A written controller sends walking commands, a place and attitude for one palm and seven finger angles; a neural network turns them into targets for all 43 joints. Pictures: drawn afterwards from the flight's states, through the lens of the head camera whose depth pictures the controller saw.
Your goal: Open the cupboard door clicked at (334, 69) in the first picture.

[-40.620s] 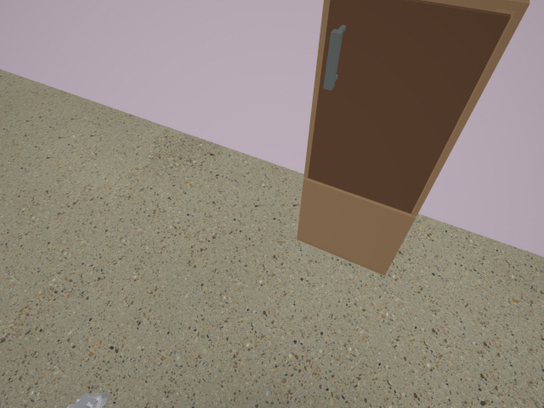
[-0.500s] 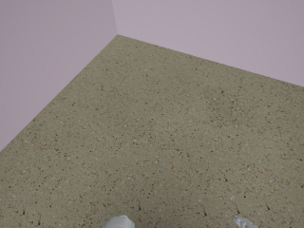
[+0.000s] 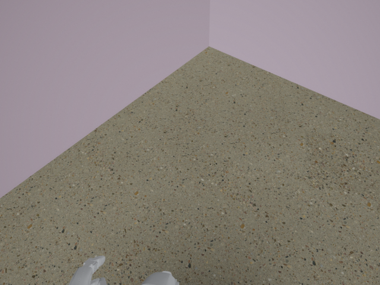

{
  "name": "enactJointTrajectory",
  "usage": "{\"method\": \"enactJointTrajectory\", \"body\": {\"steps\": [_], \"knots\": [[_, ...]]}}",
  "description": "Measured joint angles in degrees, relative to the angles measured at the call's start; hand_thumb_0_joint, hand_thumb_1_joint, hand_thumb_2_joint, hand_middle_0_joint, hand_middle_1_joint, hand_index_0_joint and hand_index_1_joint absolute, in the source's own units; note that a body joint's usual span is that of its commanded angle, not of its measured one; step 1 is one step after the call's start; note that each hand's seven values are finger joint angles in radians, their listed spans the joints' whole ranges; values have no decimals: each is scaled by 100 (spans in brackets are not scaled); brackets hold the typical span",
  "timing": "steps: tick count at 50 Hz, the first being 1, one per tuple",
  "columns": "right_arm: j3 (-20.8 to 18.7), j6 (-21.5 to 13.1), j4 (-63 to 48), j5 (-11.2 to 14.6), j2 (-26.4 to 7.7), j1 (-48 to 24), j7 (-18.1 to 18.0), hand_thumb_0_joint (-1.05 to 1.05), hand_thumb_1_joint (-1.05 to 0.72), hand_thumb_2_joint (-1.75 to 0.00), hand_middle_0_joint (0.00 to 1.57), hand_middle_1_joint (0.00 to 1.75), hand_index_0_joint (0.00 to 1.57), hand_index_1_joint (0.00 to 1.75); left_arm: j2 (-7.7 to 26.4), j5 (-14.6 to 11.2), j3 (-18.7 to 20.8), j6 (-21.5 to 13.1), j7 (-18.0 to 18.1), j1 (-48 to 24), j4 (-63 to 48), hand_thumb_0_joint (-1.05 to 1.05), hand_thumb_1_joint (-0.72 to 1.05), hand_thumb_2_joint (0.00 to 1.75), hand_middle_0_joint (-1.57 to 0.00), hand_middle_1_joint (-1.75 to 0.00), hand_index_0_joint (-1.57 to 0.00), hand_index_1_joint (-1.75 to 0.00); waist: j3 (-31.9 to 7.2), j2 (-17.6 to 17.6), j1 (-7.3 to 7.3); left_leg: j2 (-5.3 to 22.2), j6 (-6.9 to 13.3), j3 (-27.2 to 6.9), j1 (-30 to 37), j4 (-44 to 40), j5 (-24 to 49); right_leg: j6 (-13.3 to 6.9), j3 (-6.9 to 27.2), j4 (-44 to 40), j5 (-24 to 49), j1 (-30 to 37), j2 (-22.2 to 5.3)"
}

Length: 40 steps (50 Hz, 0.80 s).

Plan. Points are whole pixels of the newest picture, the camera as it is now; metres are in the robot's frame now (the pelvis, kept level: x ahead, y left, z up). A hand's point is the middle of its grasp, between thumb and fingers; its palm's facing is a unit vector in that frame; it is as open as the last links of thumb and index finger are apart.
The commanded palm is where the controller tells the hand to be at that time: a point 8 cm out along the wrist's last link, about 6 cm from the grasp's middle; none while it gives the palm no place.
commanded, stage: turn to face it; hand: left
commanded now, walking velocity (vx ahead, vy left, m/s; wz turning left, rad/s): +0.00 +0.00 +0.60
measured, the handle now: out of the picture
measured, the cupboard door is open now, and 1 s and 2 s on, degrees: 44 44 44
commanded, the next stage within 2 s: none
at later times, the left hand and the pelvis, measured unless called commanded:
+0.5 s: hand out of the picture +0.02 +0.25 -0.16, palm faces +0.34 -0.90 -0.26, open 7.4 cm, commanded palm none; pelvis +0.01 +0.01 +0.01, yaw +18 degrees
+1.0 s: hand out of the picture -0.05 +0.17 -0.17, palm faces +0.63 -0.75 -0.20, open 7.3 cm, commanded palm none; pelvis +0.02 -0.01 +0.00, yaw +39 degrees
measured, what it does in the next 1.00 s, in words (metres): steps on the spot, turning left: left foot, then right foot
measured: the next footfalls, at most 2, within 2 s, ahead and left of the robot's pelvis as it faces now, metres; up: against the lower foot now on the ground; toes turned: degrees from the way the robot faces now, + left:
left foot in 0.28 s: +0.04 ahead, +0.13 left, +0.00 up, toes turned +17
right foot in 0.66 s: +0.12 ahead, -0.12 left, +0.00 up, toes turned +23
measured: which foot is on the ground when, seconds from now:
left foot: up 0.00-0.26, down 0.28-0.66, up 0.68-1.00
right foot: down 0.00-0.28, up 0.30-0.64, down 0.66-1.00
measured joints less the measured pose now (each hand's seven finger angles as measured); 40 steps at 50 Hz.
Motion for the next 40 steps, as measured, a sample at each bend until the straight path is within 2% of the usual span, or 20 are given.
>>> {"method": "enactJointTrajectory", "body": {"steps": [2, 3, 5, 8, 11, 13, 14, 15, 16, 18, 20, 24, 29, 32, 33, 34, 36, 38, 40], "knots": [[-31, 51, 46, -3, -57, -34, 22, 1, -91, -90, 20, 30, 20, 30, -105, -1, -44, 16, 32, 66, 11, 0, 91, 89, -20, -30, -20, -30, 43, -16, -35, 53, -64, 259, -294, 1037, -3, -37, -140, -109, -2, 160, -98], [-33, 67, 57, -1, -65, -53, 39, 1, -91, -90, 20, 30, 20, 30, -142, 1, -63, 24, 38, 107, 29, 0, 91, 89, -20, -30, -20, -30, 51, -50, -56, 102, -104, 375, -368, 1297, 69, -34, -206, -203, 26, 242, -145], [-22, 75, 55, 10, -44, -90, 70, 1, -91, -90, 20, 30, 20, 30, -189, 10, -92, 30, 36, 183, 77, 0, 91, 89, -20, -30, -20, -30, 62, -164, -86, 195, -169, 571, -358, 1284, 148, -24, -338, -380, 82, 385, -248], [18, 55, 34, 29, 9, -153, 104, 1, -91, -90, 20, 30, 19, 30, -219, 25, -120, 13, 10, 268, 143, 0, 91, 89, -20, -30, -20, -30, 88, -336, -68, 291, -208, 795, -105, 488, 135, 9, -562, -503, 93, 524, -398], [62, 19, -9, 46, 52, -261, 122, 1, -91, -90, 20, 30, 19, 30, -178, 36, -86, -10, -7, 339, 186, 0, 91, 89, -20, -30, -20, -30, 136, -457, 21, 308, -168, 947, 235, -463, 181, 75, -794, -380, -18, 551, -525], [95, -38, -77, 43, 62, -323, 128, 1, -91, -90, 20, 30, 19, 30, -101, 16, -46, 0, -30, 409, 221, 0, 91, 89, -20, -30, -20, -30, 138, -520, 59, 278, -104, 1039, 550, -1275, 603, 149, -942, -107, -188, 493, -627], [108, -90, -142, 29, 32, -323, 138, 1, -91, -90, 20, 30, 19, 30, -67, -7, -23, 22, -45, 478, 222, 0, 91, 89, -20, -30, -20, -30, 85, -487, 69, 299, 58, 1018, 697, -1688, 1093, 193, -1010, 171, -312, 373, -653], [98, -145, -180, 9, 48, -360, 126, 1, -91, -90, 20, 30, 19, 30, 3, -31, 2, 72, -54, 483, 254, 0, 91, 89, -20, -30, -20, -30, 81, -531, 70, 251, 279, 982, 615, -1616, 1209, 273, -897, 665, -684, 170, -683], [108, -186, -207, -2, 78, -402, 108, 1, -91, -90, 20, 30, 20, 30, 80, -30, 30, 154, -43, 464, 293, 0, 91, 89, -20, -30, -20, -30, 101, -582, 95, 217, 388, 957, 539, -1453, 1117, 318, -649, 1257, -1046, -71, -629], [136, -252, -259, -22, 131, -405, 40, 1, -91, -90, 20, 30, 20, 30, 190, -23, 93, 291, -8, 398, 407, 0, 91, 89, -20, -30, -20, -30, 79, -597, 115, 190, 432, 864, 504, -1388, 962, 364, -238, 2253, -1228, -513, -435], [158, -282, -275, -32, 162, -361, -26, 1, -91, -90, 20, 30, 20, 30, 254, -22, 138, 344, -11, 316, 465, 0, 91, 89, -20, -30, -20, -30, 45, -564, 126, 153, 388, 748, 572, -1585, 1036, 396, 9, 2771, -957, -816, -302], [194, -277, -215, -44, 171, -260, -66, 1, -91, -90, 20, 30, 20, 30, 280, -27, 162, 317, -43, 199, 376, 1, 91, 89, -20, -30, -19, -30, -5, -423, 151, 99, 372, 507, 733, -2025, 1324, 418, 240, 2612, -592, -990, -170], [171, -188, -139, -72, 171, -116, -33, 1, -91, -90, 20, 30, 20, 30, 222, -39, 135, 270, -45, 57, 198, 1, 91, 89, -20, -30, -19, -30, -54, -216, 70, 62, 270, 111, 718, -2159, 1463, 376, 305, 1476, -586, -661, 8], [120, -109, -102, -58, 147, -49, -17, 1, -91, -90, 20, 30, 20, 30, 157, -56, 95, 181, -48, 28, 88, 0, 91, 89, -20, -30, -19, -30, -79, -98, 24, 14, 154, -143, 578, -1976, 1414, 313, 250, 356, -230, -160, 158], [101, -85, -110, -35, 150, 0, -9, 1, -91, -90, 21, 30, 20, 30, 166, -48, 75, 127, -48, 69, 25, 0, 91, 89, -20, -30, -19, -30, -134, -139, 27, -66, 109, -190, 476, -1834, 1356, 248, 256, -195, -110, 78, 128], [68, -62, -90, -13, 123, -11, -2, 1, -91, -90, 20, 30, 20, 30, 125, -21, 74, 70, -26, 72, 16, 0, 91, 89, -20, -30, -19, -30, -125, -112, 56, -89, 71, -198, 326, -1509, 996, 123, 232, -283, -22, 94, 125], [-1, -3, -49, -12, 30, -57, 15, 1, -91, -90, 20, 30, 20, 30, -4, -3, 8, 49, 3, 72, 28, 0, 91, 89, -20, -30, -19, -30, -22, -4, 19, -116, 24, -75, -40, -355, 223, -16, 48, -148, 13, 133, 65], [-37, 50, -3, -18, -29, -105, 43, 1, -91, -90, 20, 30, 20, 30, -104, -6, -37, 45, 24, 149, 44, 0, 91, 89, -20, -30, -20, -30, 38, -1, -6, -63, -45, 168, -348, 782, 144, -43, -105, -242, 50, 282, -34], [-44, 78, 20, -8, -43, -145, 75, 1, -91, -90, 20, 30, 20, 30, -168, -2, -67, 51, 33, 238, 87, 0, 91, 89, -20, -30, -20, -30, 60, -63, -32, 56, -123, 372, -468, 1321, 275, -34, -244, -412, 107, 429, -126]]}}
